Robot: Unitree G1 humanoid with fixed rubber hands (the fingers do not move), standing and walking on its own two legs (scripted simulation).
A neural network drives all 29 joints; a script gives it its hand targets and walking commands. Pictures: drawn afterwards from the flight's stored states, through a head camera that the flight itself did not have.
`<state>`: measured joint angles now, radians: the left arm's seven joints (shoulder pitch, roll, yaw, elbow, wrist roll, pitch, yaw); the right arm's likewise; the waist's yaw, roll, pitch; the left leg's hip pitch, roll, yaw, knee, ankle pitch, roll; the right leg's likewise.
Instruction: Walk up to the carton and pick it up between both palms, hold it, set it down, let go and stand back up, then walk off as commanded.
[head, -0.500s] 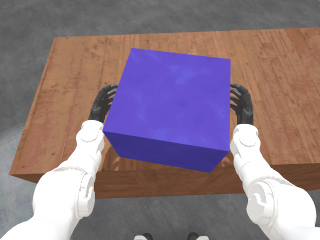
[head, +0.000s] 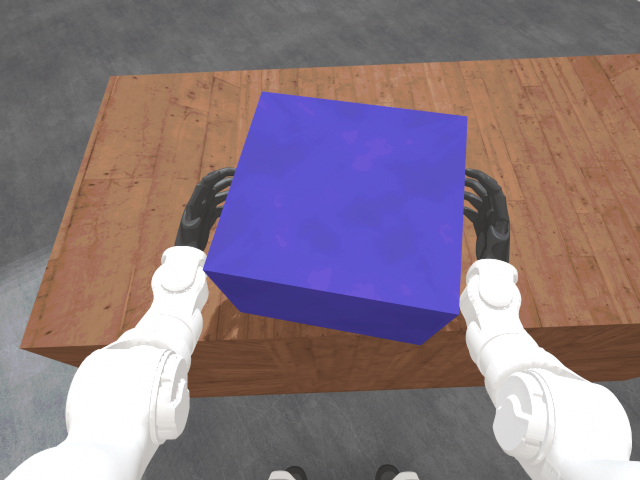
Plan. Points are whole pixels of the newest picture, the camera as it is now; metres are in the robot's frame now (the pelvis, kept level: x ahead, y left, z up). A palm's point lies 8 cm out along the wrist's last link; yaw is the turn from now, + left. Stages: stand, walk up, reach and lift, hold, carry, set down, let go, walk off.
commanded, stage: reach and lift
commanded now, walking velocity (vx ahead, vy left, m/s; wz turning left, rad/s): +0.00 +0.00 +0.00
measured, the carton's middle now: (344, 222) +0.45 -0.01 -0.02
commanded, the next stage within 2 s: none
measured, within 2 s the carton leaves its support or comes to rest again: leaves its support in 0.82 s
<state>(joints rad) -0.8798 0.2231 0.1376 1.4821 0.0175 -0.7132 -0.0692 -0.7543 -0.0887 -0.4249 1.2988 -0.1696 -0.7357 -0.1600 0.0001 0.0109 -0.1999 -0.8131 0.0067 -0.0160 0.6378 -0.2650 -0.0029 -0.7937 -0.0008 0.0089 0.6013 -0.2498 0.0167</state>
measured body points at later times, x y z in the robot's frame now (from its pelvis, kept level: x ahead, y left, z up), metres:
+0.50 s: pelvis -0.01 +0.00 +0.00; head +0.10 +0.00 +0.44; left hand +0.42 +0.16 +0.02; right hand +0.40 -0.21 +0.01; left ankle +0.00 +0.12 -0.72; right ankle +0.00 -0.13 -0.72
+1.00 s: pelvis -0.01 +0.00 +0.00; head +0.04 -0.01 +0.45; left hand +0.39 +0.16 +0.04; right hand +0.40 -0.21 +0.05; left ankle +0.00 +0.12 -0.72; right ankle +0.00 -0.13 -0.72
